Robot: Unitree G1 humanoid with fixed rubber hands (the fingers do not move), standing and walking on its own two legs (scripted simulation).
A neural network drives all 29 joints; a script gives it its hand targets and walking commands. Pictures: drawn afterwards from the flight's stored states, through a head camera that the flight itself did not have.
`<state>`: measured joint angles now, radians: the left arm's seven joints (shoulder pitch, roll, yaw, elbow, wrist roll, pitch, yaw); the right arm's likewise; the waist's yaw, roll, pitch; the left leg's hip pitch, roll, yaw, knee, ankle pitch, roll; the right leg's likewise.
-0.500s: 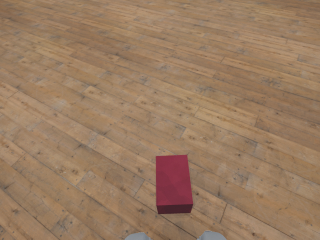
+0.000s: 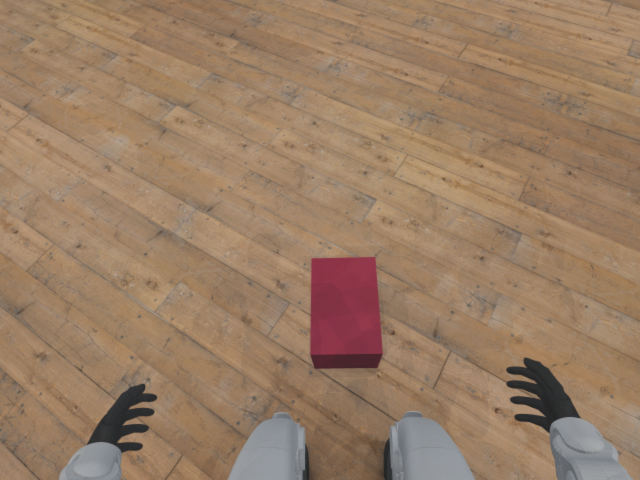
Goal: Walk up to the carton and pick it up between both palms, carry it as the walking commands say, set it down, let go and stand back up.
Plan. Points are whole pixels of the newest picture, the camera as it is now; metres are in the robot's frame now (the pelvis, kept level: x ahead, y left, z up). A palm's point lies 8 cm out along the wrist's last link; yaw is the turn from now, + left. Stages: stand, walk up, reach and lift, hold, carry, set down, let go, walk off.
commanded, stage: reach and lift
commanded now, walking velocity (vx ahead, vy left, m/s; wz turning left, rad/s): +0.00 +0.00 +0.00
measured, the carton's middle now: (344, 313) +0.50 -0.01 -0.64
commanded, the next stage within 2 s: none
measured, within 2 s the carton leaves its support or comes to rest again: neither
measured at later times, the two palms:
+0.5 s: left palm (174, 344) +0.29 +0.27 -0.15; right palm (502, 351) +0.28 -0.23 -0.15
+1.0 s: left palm (232, 289) +0.39 +0.19 -0.17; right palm (459, 289) +0.39 -0.19 -0.18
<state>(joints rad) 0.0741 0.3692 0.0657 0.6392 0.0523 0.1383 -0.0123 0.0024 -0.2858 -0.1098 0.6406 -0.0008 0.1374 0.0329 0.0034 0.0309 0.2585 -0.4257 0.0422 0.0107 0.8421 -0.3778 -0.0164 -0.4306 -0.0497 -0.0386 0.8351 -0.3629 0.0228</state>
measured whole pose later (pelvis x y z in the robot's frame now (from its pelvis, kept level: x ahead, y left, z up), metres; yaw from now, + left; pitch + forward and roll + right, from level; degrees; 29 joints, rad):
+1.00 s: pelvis -0.03 +0.01 -0.06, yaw -1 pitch +35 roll +0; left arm -0.77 0.23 0.08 0.76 -0.07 0.21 0.05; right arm -0.78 -0.19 -0.18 0.74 0.00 0.21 -0.10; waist 0.00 0.03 0.01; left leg -1.31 0.03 0.00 1.01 -0.30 -0.01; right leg -1.32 -0.05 -0.01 0.99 -0.28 0.03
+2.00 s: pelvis -0.10 +0.02 -0.19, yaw +0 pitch +32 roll +0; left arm -1.50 0.25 0.19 0.97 -0.03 0.21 0.12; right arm -1.50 -0.28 -0.29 0.95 0.00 0.20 -0.16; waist 0.00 0.03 0.50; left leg -1.75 0.00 -0.01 1.59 -0.40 -0.01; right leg -1.75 -0.04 0.05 1.56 -0.37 0.05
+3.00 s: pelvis -0.07 +0.01 -0.36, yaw -1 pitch +36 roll -1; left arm -1.58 0.36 0.02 1.19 -0.24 0.05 0.12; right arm -1.61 -0.38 -0.08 1.23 0.20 0.04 -0.14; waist 0.00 0.02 0.52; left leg -2.24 -0.01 -0.05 2.17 -0.56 -0.04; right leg -2.25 -0.01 0.06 2.15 -0.53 0.06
